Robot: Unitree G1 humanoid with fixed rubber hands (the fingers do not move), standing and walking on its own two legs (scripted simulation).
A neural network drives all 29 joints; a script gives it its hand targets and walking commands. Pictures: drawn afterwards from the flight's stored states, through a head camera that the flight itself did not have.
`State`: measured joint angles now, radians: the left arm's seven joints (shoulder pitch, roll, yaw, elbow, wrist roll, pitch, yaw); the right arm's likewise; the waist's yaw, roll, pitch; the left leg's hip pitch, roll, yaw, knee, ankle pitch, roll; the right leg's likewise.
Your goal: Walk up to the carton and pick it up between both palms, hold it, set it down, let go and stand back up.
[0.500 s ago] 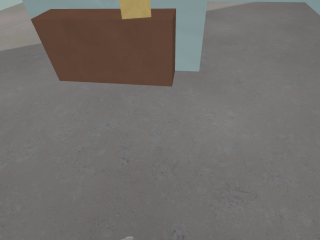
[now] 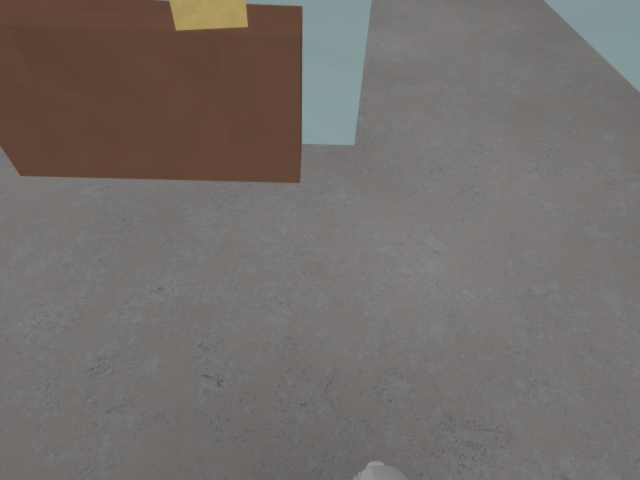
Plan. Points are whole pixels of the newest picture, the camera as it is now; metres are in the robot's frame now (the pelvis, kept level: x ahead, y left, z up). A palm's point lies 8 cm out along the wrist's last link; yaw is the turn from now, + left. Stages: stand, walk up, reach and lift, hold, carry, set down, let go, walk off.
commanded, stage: walk up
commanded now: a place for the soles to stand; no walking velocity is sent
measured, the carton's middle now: out of the picture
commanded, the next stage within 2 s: none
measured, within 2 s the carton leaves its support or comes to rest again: neither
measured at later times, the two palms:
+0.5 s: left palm (108, 398) +0.29 +0.29 -0.10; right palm (451, 331) +0.38 -0.25 -0.10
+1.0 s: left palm (150, 205) +0.69 +0.31 -0.09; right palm (401, 288) +0.49 -0.19 -0.14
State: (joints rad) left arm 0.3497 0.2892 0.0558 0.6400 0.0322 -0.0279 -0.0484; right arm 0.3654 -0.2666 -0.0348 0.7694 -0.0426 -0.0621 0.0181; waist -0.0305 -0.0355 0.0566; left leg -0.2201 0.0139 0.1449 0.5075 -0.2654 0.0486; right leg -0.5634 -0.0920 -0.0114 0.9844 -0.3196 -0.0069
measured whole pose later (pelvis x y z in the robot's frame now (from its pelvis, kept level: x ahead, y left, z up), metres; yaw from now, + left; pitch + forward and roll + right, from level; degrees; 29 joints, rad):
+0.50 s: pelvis +0.27 +0.01 +0.00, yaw -1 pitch -2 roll -1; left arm 0.44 0.29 0.03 0.73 0.05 -0.08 0.01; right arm 0.28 -0.29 -0.04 0.66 -0.04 0.00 0.10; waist 0.04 0.05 0.08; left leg -0.59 0.15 0.02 0.82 -0.21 -0.01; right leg -0.15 -0.05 -0.07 0.50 -0.31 -0.01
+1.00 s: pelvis +0.54 +0.07 -0.01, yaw -3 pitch -2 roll +1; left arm 0.30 0.25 0.04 0.57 0.04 -0.05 -0.03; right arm 0.49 -0.31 -0.02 0.78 -0.03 -0.02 0.04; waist -0.08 0.01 0.07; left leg -0.13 0.03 0.13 0.62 -0.45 0.02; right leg -0.43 -0.03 -0.07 0.60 -0.18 -0.05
